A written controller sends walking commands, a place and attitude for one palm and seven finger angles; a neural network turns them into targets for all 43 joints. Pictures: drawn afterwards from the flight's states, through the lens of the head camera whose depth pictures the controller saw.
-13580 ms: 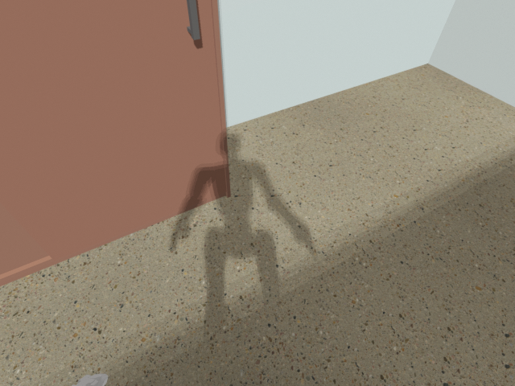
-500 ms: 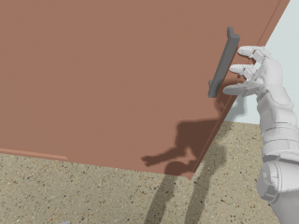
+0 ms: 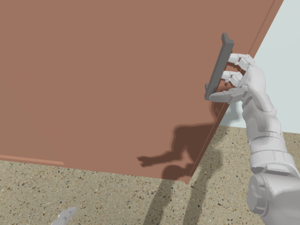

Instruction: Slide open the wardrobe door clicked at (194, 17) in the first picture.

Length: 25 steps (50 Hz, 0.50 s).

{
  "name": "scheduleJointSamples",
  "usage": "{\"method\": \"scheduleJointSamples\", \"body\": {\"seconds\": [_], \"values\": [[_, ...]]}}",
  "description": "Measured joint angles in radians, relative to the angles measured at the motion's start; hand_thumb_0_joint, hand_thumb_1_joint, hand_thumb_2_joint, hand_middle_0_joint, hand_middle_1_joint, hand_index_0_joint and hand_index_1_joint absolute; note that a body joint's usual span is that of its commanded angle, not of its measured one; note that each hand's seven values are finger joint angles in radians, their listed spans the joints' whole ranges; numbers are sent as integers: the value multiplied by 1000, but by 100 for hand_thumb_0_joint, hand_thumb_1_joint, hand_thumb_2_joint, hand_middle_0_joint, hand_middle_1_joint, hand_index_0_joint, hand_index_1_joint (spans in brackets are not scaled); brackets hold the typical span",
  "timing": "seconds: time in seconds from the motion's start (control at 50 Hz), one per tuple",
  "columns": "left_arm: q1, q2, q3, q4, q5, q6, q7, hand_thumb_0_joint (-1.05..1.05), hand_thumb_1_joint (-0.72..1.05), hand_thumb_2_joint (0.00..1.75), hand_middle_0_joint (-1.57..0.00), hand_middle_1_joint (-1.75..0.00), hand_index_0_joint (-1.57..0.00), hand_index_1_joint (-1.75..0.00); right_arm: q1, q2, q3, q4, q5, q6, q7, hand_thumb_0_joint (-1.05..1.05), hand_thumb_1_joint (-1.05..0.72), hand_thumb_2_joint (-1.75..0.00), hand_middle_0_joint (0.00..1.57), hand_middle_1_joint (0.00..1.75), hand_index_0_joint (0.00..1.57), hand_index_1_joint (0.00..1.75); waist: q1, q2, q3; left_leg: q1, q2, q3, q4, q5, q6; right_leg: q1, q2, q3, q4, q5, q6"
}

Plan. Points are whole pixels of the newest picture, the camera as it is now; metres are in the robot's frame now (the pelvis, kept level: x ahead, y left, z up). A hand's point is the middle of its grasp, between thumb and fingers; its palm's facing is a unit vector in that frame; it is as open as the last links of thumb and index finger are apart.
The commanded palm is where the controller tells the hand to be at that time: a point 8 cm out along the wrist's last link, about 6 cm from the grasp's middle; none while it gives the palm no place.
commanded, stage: slide the fingers in behind the handle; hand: right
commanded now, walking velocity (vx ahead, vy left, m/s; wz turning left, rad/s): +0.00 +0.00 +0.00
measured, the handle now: (216, 69) +0.51 -0.12 +0.18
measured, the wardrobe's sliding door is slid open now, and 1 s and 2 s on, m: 0.00 0.00 0.00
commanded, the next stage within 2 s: grip the handle and tug to test in 1.20 s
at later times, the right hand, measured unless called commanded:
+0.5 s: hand (219, 80) +0.45 -0.12 +0.18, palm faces +0.00 +1.00 +0.03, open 14.0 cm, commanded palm +0.43 -0.18 +0.19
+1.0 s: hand (215, 79) +0.45 -0.11 +0.19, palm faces +0.00 +1.00 +0.02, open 14.0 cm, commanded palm +0.43 -0.17 +0.19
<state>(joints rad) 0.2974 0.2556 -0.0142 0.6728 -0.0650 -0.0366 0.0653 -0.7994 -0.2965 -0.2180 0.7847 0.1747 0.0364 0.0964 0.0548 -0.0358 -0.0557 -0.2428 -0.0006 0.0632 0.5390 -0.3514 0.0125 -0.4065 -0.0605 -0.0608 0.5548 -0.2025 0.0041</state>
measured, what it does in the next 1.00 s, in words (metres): stands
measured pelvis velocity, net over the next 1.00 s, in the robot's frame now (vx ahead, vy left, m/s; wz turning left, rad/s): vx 0.01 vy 0.01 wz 0.00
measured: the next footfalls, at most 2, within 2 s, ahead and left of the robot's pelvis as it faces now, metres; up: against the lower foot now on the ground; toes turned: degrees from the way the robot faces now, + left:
none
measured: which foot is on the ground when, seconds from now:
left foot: down 0.00-1.00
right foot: down 0.00-1.00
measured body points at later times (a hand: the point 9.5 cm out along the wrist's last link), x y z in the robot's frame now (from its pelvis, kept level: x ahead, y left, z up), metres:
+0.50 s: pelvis +0.01 +0.01 +0.00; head +0.02 +0.02 +0.45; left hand +0.08 +0.27 -0.12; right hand +0.45 -0.18 +0.19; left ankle -0.05 +0.11 -0.73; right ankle +0.05 -0.13 -0.73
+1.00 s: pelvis +0.01 +0.01 +0.00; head +0.01 +0.02 +0.45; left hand +0.12 +0.26 -0.11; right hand +0.44 -0.17 +0.19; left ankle -0.05 +0.11 -0.73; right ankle +0.05 -0.13 -0.73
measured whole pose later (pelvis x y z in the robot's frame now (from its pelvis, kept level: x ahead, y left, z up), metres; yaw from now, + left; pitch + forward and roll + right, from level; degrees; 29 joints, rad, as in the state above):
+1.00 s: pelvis +0.01 +0.01 +0.00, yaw +0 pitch +3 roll +0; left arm 0.28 0.24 -0.01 0.67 -0.06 -0.01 0.06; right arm -0.78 -0.23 -0.18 0.74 0.17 0.05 0.05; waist 0.04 -0.04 -0.05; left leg -0.21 0.00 0.06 0.52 -0.36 0.02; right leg -0.37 -0.06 -0.06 0.53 -0.20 0.01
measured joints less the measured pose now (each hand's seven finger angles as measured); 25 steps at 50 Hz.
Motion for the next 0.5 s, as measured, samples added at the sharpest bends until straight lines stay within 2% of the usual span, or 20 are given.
{"method": "scheduleJointSamples", "body": {"seconds": [0.22, 0.34, 0.5], "values": [[15, 1, 1, 2, 4, 7, -4, 1, 90, 90, -20, -30, -20, -30, -25, 3, -6, 50, -6, -22, -6, -1, 50, -30, 30, 120, 30, 120, 7, 1, 2, -5, -4, -1, 4, -5, 6, -1, -3, 0, -3, -1, 6], [39, 4, 12, 12, 4, 9, -8, 1, 90, 90, -20, -30, -20, -30, 8, 7, -10, 3, -5, -36, -9, -1, 50, -30, 30, 120, 30, 120, 7, -2, 1, -2, -6, -8, -1, -7, 8, 5, -6, -6, -8, -5, 9], [40, 4, 14, 16, 2, 22, -8, 1, 90, 90, -20, -30, -20, -30, 64, 24, -15, -63, 2, 6, -10, -1, 50, -30, 30, 120, 30, 120, 3, 1, -7, 25, -7, -13, -17, -8, 9, 34, -7, -11, -23, -9, 10]]}}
